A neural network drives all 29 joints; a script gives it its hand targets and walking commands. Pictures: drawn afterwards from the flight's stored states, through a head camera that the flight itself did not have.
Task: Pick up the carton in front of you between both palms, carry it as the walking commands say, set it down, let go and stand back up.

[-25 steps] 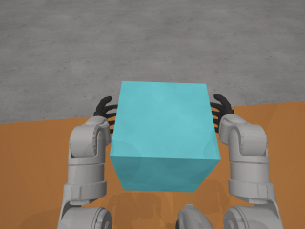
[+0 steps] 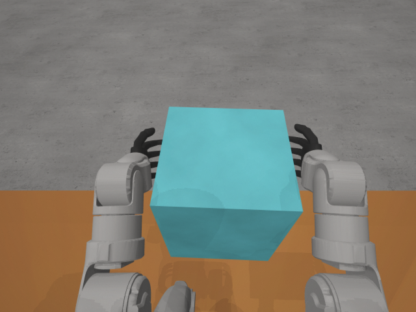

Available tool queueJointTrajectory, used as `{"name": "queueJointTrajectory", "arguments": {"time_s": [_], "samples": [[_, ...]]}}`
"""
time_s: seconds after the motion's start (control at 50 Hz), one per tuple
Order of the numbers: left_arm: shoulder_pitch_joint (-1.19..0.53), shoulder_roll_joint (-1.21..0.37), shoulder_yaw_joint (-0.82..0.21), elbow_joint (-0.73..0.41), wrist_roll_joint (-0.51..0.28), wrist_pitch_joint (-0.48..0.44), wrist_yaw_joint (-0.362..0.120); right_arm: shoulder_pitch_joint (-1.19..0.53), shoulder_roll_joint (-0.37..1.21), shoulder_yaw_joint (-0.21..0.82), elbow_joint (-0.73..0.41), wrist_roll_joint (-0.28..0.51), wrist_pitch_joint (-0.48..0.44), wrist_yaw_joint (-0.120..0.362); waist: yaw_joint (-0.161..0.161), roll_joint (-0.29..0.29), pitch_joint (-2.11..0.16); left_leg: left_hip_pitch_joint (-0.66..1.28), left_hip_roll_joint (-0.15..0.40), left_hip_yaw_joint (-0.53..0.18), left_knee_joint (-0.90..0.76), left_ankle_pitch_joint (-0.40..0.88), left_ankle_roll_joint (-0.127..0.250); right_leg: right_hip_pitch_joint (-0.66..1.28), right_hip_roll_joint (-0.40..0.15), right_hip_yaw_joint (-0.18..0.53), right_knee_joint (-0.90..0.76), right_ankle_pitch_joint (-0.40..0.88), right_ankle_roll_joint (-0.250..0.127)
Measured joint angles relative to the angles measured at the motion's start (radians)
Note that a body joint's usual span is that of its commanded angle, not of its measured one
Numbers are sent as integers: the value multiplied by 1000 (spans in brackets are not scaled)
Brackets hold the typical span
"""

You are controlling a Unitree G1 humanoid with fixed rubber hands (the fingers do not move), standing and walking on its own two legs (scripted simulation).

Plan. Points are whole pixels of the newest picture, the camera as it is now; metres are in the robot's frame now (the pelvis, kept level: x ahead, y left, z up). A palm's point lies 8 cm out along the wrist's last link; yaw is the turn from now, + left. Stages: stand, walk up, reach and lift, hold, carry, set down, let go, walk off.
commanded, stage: carry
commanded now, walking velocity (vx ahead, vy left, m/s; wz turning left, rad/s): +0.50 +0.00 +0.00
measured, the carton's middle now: (222, 189) +0.35 +0.02 +0.03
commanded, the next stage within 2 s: none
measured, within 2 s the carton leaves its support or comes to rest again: neither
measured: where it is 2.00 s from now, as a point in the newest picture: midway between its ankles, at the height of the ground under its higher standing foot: (225, 149)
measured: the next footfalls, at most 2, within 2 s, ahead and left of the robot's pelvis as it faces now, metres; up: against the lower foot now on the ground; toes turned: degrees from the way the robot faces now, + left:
left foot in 0.22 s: +0.31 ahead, +0.09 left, -0.03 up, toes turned +2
right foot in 0.74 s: +0.63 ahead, -0.04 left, -0.06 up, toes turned -3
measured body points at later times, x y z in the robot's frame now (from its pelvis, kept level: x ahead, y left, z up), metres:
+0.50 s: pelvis +0.29 +0.05 -0.03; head +0.34 +0.06 +0.42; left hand +0.67 +0.18 +0.04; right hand +0.64 -0.12 +0.05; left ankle +0.27 +0.09 -0.76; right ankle +0.36 -0.10 -0.69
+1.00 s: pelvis +0.59 +0.01 -0.06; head +0.62 +0.00 +0.39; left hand +0.94 +0.18 +0.03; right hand +0.96 -0.13 +0.03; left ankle +0.62 +0.16 -0.72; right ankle +0.59 -0.03 -0.79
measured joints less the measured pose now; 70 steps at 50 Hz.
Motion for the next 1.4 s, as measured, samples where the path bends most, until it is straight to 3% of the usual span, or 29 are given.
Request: {"name": "queueJointTrajectory", "arguments": {"time_s": [0.1, 0.18, 0.22, 0.28, 0.34, 0.44, 0.52, 0.64, 0.7, 0.74, 0.76, 0.82, 0.86, 1.04, 1.14, 1.22, 1.28, 1.34, 1.4], "samples": [[-14, -11, -2, 7, 7, -8, 1, 11, 2, -13, -27, -4, 0, -5, 9, 10, -31, 38, -19, 30, -225, 171, 15, 103, 7, 20, -10, -94, 21], [-17, -7, -13, 66, 15, -10, -2, 12, 1, -20, 28, -15, -1, 4, 16, 11, -73, 163, -62, 89, -449, 277, 52, 183, 9, 28, 59, -219, 42], [-18, 11, -16, 99, 11, -10, -5, -3, 8, -16, 80, -28, -11, 7, 8, 11, -90, 242, -73, 111, -487, 279, 82, 164, 2, 12, 237, -281, 57], [-22, 36, -14, 161, 2, -26, -11, -8, 22, -6, 152, -50, -41, 9, -41, -20, -70, 218, -100, 118, -332, 116, 100, -9, 0, 65, 648, -311, 81], [-1, 25, -30, 158, 10, -14, -9, 31, 8, 8, 143, -23, -34, 5, -75, -6, -42, 261, -106, 109, -333, 77, 96, -177, -20, 74, 770, -234, 82], [15, 0, -26, 73, 29, -9, -2, 51, -7, 11, 78, 28, -46, -8, -105, -1, 2, 343, -115, 104, -383, 30, 108, -380, -89, 89, 640, -134, 106], [34, -15, -8, -5, 38, -16, 0, 45, 1, 7, 37, 39, -62, -12, -119, -1, 8, 418, -118, 91, -418, -16, 102, -461, -113, 87, 515, -22, 114], [35, -14, 8, -87, 36, 0, 2, 10, 4, 13, 3, 44, -57, -13, -130, -11, -19, 552, -129, 68, -450, -117, 82, -417, -87, 52, 213, 213, 92], [21, -9, 15, -68, 37, 16, 2, -9, -3, 17, 30, 40, -44, -11, -132, -15, -52, 620, -136, 62, -421, -203, 69, -322, -54, 10, 28, 311, 65], [-3, -9, 11, -23, 42, 24, 1, -19, -18, 16, 60, 41, -31, -7, -122, -19, -73, 635, -137, 77, -304, -270, 58, -221, -37, -22, -72, 363, 45], [-15, -12, 10, 4, 48, 22, 1, -29, -31, 17, 81, 42, -28, -4, -108, -10, -83, 610, -125, 91, -195, -276, 49, -197, -29, -25, -57, 293, 23], [-42, -15, 3, 86, 59, 10, 0, -49, -54, 11, 147, 45, -27, 4, -59, 18, -67, 430, -124, 32, 225, -312, 23, -215, -5, -33, 83, 148, -9], [-22, -8, 0, 104, 48, 18, -1, -37, -42, 14, 164, 32, -14, 4, -39, 8, -57, 319, -111, 18, 328, -270, 27, -187, -2, -28, 89, 122, -8], [7, 2, -3, 39, 5, -3, 4, 0, -4, 8, 50, -3, -5, -2, -3, 0, 1, 20, -2, -3, 65, -67, -5, -31, 0, -9, 2, 33, -6], [-6, -6, -1, -7, 2, -11, 5, 11, 2, -3, -28, -2, -5, -4, 4, 5, -6, -2, 0, 15, -102, 98, 1, 67, 2, 14, -26, -41, 14], [-22, -10, -8, 16, 6, -11, 5, 13, -3, -14, -32, -2, 4, -2, 14, 13, -43, 68, -31, 55, -307, 209, 22, 155, 6, 28, -17, -136, 34], [-29, 3, -11, 58, 7, -3, 3, 0, -1, -15, 21, -12, 5, 3, 14, 12, -72, 188, -64, 106, -477, 279, 53, 205, 3, 28, 81, -236, 51], [-44, 37, -6, 122, -3, -11, -7, -25, 16, -10, 106, -39, -22, 6, -26, -27, -74, 215, -94, 128, -388, 65, 81, 79, -20, 55, 465, -291, 87], [-27, 35, -11, 156, 2, -9, -9, -2, 13, 2, 143, -34, -26, 6, -67, -13, -50, 247, -100, 119, -366, 31, 91, -102, -21, 74, 723, -246, 94]]}}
